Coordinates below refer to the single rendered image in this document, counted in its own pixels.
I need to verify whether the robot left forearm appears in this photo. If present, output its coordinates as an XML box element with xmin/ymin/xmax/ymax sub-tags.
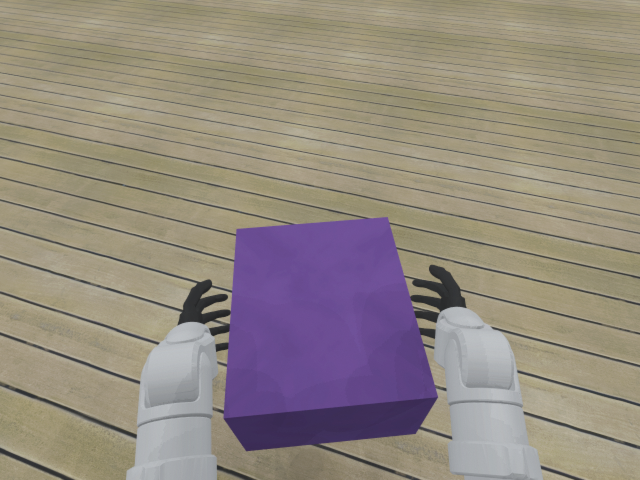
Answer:
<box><xmin>126</xmin><ymin>322</ymin><xmax>218</xmax><ymax>480</ymax></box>

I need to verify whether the carton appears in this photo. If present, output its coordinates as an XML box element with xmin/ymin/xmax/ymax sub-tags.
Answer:
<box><xmin>223</xmin><ymin>217</ymin><xmax>438</xmax><ymax>451</ymax></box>

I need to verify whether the robot right hand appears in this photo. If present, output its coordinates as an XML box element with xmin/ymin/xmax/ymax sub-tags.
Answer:
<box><xmin>410</xmin><ymin>265</ymin><xmax>467</xmax><ymax>339</ymax></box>

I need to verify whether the robot left hand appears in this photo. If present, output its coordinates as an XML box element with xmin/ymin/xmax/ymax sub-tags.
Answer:
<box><xmin>177</xmin><ymin>279</ymin><xmax>231</xmax><ymax>352</ymax></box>

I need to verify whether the robot right forearm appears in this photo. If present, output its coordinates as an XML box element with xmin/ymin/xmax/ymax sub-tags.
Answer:
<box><xmin>434</xmin><ymin>307</ymin><xmax>543</xmax><ymax>480</ymax></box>

